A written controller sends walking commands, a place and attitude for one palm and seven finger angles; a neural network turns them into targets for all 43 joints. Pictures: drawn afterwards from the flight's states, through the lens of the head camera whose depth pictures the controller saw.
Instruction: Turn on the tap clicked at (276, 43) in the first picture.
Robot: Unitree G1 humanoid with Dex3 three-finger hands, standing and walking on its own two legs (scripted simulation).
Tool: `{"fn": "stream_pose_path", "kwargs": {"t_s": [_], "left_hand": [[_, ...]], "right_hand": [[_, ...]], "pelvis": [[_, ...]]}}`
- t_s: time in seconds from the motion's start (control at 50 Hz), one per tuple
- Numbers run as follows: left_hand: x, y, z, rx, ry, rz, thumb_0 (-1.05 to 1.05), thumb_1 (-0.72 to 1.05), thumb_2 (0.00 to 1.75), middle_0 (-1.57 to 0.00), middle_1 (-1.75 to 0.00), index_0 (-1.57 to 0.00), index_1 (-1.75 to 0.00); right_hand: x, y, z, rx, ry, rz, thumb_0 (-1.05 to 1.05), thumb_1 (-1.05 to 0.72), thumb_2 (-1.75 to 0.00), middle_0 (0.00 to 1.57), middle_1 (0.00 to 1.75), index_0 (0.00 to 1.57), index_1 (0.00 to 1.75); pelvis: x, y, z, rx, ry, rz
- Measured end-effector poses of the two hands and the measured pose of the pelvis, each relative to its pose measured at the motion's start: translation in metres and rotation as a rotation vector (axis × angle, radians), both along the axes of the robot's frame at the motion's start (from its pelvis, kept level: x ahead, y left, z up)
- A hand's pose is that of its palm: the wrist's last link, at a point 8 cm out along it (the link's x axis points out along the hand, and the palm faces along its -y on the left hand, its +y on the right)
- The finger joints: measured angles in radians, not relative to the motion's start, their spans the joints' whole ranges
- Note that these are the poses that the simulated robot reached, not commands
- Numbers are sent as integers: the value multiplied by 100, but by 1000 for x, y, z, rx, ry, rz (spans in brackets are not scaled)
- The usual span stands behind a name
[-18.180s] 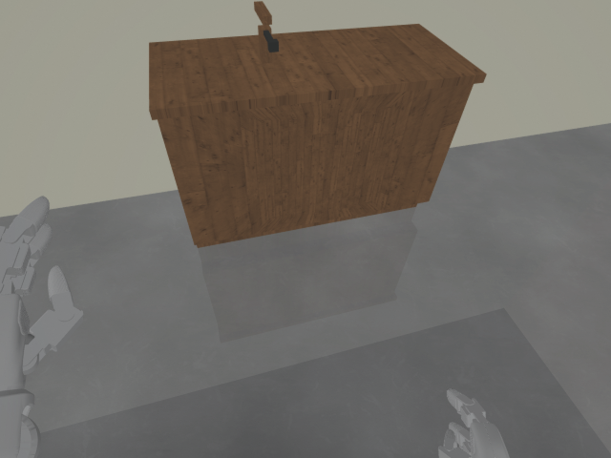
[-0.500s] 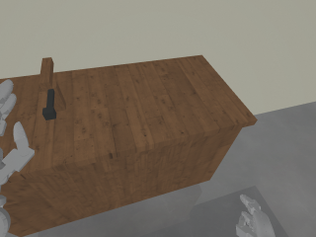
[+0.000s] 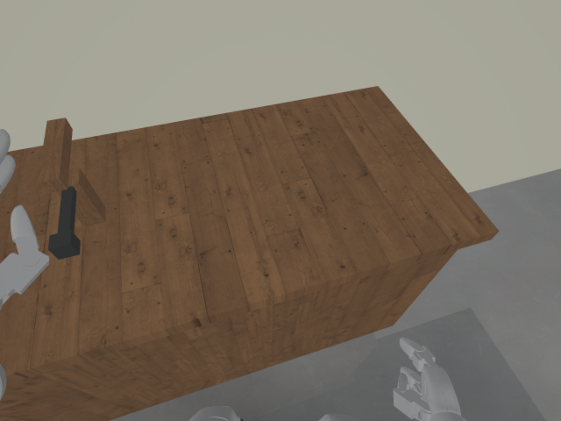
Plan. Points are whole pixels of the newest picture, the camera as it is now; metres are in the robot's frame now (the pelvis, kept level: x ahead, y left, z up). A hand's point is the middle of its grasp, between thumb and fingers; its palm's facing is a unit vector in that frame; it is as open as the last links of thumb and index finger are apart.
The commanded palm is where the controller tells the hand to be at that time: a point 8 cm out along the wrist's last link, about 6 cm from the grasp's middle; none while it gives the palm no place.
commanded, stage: come to a stop and stand still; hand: left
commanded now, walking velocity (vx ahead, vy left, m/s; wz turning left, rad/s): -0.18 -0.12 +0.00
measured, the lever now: (64, 245) +0.31 +0.33 +0.05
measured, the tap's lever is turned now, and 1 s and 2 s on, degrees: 0 0 0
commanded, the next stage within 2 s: look again from close up in 1.20 s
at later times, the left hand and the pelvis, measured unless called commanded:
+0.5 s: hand (68, 271) +0.22 +0.23 +0.17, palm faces +0.39 -0.84 -0.38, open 7.4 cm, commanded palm +0.16 +0.27 +0.19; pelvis +0.00 -0.02 +0.02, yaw +0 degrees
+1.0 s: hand out of the picture +0.18 +0.33 +0.15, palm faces +0.46 -0.83 -0.32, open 7.5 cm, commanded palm +0.11 +0.34 +0.19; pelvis -0.03 +0.04 +0.01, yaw +4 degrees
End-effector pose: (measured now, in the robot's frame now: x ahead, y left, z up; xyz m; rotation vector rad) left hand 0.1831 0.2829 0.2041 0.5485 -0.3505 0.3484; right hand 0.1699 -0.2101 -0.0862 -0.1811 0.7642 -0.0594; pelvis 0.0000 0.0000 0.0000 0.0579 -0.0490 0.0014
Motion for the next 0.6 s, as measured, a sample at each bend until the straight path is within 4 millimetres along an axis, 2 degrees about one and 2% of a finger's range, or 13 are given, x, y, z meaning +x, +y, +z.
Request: {"fn": "stream_pose_path", "kwargs": {"t_s": [0.08,0.16,0.22,0.38,0.52,0.56,0.6], "left_hand": [[14,-9,1,-27,19,-1,2,89,90,-21,-30,-21,-31],[10,-29,3,-25,55,-24,2,89,90,-21,-30,-21,-31],[5,-37,6,-47,71,-22,2,89,90,-21,-30,-21,-31],[5,-20,-4,-96,94,65,1,89,90,-21,-30,-21,-31],[-6,-19,-16,-141,125,29,2,89,90,-21,-30,-21,-31],[-5,-13,3,-44,49,-31,2,89,90,-21,-30,-21,-31],[-3,4,30,68,-68,-26,2,88,90,-22,-30,-21,-31]], "right_hand": [[14,4,11,32,-48,9,2,-91,-90,20,30,20,30],[22,-2,18,53,-90,18,1,-91,-90,20,30,20,30],[24,-12,22,41,-91,14,1,-91,-90,20,30,20,30],[19,-43,24,-62,-53,-18,1,-91,-90,20,30,20,30],[5,-42,35,-98,-59,-41,2,-91,-90,20,30,20,30],[-2,-33,37,-106,-78,-15,2,-91,-90,20,30,20,30],[-10,-23,35,-96,-75,33,1,-91,-90,20,30,20,30]], "pelvis": [[8,-8,5,-1,8,8],[15,-18,7,-39,6,13],[20,-24,11,-47,22,7],[19,-23,15,-50,40,14],[1,-15,16,-54,27,5],[-7,-13,14,-62,26,30],[-15,-13,13,-65,28,31]]}}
